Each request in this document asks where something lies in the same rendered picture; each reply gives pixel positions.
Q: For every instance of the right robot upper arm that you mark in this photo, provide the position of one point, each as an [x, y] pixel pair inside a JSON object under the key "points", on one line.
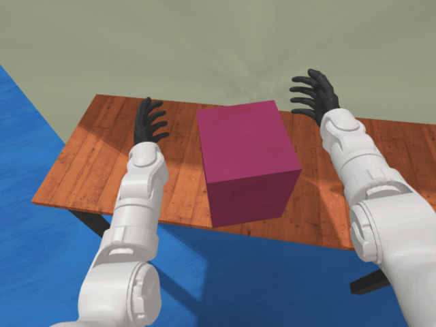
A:
{"points": [[398, 233]]}

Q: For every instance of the robot right forearm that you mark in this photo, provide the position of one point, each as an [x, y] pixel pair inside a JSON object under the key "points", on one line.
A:
{"points": [[359, 164]]}

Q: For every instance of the carton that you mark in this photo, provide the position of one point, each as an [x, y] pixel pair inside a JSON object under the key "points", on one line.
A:
{"points": [[250, 165]]}

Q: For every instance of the robot left forearm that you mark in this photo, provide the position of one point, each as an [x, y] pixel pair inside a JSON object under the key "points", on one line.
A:
{"points": [[132, 234]]}

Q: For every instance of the table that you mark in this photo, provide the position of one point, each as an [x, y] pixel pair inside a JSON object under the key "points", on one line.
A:
{"points": [[86, 177]]}

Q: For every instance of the left robot upper arm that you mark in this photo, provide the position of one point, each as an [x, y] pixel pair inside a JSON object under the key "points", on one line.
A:
{"points": [[125, 294]]}

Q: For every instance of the left robot hand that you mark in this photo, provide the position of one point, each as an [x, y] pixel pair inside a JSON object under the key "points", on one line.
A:
{"points": [[143, 132]]}

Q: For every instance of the right robot hand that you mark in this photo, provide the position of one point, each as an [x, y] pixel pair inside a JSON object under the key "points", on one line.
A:
{"points": [[322, 93]]}

